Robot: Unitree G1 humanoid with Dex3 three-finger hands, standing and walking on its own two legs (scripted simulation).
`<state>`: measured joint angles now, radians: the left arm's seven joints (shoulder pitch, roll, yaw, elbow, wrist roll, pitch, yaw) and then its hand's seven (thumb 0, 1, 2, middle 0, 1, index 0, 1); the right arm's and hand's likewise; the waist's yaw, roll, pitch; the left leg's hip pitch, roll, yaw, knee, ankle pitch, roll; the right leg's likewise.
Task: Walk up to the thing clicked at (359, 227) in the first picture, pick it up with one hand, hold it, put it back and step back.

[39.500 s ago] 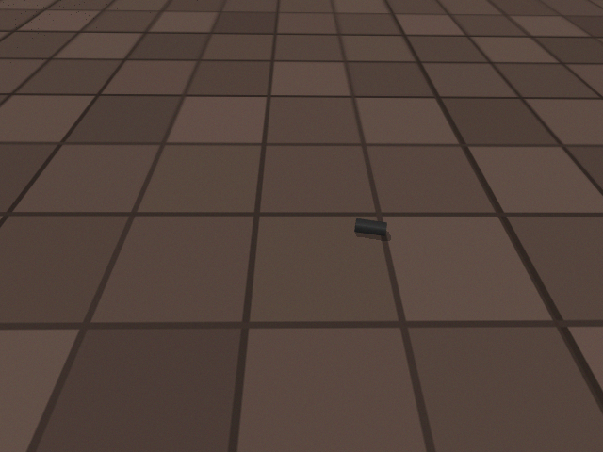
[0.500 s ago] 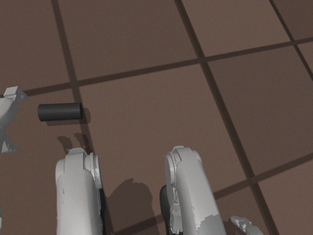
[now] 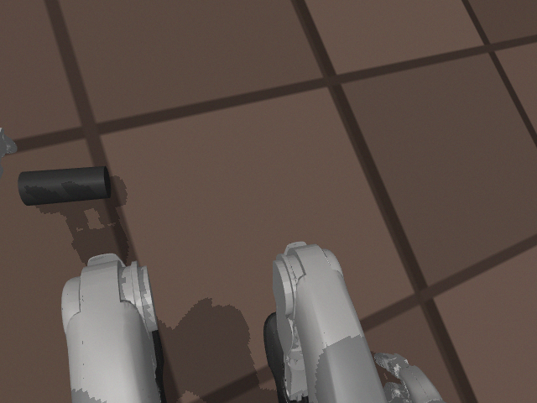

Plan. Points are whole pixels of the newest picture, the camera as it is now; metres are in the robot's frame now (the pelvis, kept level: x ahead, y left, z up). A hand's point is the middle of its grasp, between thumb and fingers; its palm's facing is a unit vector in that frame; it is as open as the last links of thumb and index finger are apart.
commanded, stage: rise first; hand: left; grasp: from above
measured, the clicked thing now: (67, 185) +0.47 +0.32 -0.30
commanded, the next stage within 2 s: approach in 1.92 s
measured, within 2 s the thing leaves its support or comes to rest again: neither
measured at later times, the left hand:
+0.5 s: hand out of the picture +0.42 +0.37 -0.17, palm faces -0.43 -0.09 -0.90, open 14.3 cm
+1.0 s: hand (8, 193) +0.42 +0.36 -0.19, palm faces -0.42 -0.09 -0.90, open 14.2 cm
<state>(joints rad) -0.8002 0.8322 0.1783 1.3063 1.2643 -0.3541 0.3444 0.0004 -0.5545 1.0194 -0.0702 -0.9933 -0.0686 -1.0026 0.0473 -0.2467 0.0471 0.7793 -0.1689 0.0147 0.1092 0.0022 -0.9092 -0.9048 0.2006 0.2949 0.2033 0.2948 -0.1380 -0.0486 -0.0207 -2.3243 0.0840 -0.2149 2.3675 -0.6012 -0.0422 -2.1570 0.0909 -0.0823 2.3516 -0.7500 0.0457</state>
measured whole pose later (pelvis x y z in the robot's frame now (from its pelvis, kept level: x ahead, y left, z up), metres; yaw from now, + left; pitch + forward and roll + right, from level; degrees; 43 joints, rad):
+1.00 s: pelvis +0.00 +0.00 -0.02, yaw -2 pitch +29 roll -9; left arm -0.86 0.87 0.17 1.41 1.27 -0.31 0.41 0.00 -0.56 1.01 -0.08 -1.02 -0.08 -1.03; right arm 0.07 -0.25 0.10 0.77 -0.19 -0.02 0.12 0.00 -0.91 -0.90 0.20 0.29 0.20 0.29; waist -0.19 -0.08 0.02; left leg -2.36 0.08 -0.25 2.44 -0.61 -0.04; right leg -2.18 0.11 -0.10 2.40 -0.75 0.06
